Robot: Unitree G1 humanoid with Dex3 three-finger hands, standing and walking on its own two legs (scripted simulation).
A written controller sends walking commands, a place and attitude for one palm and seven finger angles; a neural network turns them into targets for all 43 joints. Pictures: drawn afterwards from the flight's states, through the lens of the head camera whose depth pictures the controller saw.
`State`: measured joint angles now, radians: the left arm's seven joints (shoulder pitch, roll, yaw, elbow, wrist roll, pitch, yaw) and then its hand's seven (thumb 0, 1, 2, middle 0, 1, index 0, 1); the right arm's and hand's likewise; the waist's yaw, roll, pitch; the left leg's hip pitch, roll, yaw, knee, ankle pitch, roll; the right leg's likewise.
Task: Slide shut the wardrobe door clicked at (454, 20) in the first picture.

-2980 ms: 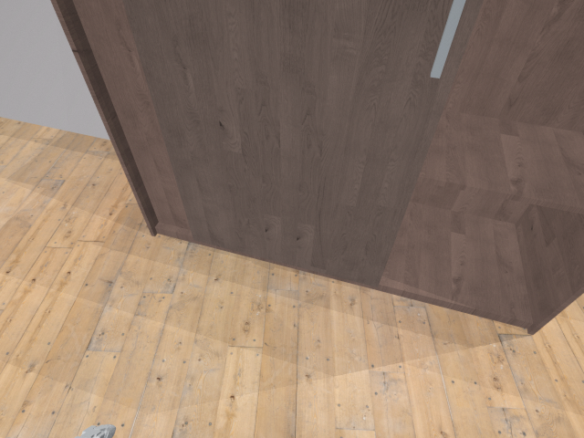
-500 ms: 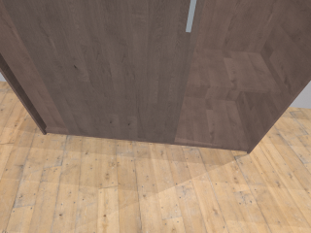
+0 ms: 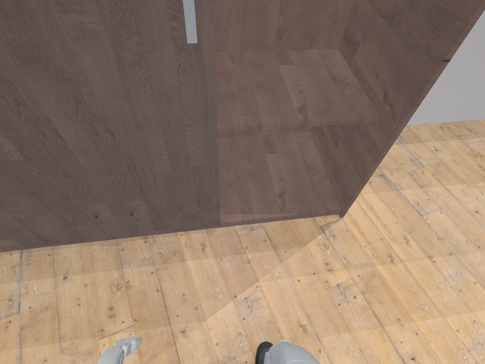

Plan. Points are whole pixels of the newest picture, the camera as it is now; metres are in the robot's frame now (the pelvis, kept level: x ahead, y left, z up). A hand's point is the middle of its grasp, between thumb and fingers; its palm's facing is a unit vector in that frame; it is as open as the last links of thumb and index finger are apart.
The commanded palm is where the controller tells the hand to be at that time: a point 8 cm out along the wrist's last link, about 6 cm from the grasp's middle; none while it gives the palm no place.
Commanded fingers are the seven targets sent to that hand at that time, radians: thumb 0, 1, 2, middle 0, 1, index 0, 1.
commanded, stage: take the last steps up to it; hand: left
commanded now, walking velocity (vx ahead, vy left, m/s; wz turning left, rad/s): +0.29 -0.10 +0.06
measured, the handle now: out of the picture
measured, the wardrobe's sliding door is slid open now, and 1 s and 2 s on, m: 0.57 0.57 0.57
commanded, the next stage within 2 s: come to a stop and stand still in 0.34 s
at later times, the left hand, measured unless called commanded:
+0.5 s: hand (165, 359) +0.16 +0.13 -0.17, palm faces +0.08 -0.99 -0.13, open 7.4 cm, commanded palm none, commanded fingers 0.00 0.90 0.90 -0.20 -0.30 -0.20 -0.30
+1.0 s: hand (170, 324) +0.21 +0.13 -0.15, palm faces +0.14 -0.96 -0.25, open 7.4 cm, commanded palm none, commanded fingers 0.00 0.90 0.90 -0.20 -0.30 -0.20 -0.30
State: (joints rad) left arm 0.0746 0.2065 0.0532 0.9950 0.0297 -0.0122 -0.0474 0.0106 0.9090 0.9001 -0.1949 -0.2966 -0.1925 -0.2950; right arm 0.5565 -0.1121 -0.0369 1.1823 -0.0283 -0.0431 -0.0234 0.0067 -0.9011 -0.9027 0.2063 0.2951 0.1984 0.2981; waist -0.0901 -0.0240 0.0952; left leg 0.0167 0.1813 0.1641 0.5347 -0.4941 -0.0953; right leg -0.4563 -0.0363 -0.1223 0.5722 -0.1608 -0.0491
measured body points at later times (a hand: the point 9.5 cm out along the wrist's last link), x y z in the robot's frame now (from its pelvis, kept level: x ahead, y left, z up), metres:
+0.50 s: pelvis +0.17 -0.04 +0.02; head +0.17 -0.01 +0.47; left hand +0.15 +0.19 -0.16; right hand +0.24 -0.27 -0.12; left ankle +0.19 +0.06 -0.72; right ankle +0.13 -0.14 -0.65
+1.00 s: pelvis +0.18 -0.07 +0.02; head +0.20 -0.07 +0.46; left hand +0.20 +0.18 -0.13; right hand +0.29 -0.30 -0.13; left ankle +0.15 +0.06 -0.69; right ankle +0.26 -0.20 -0.72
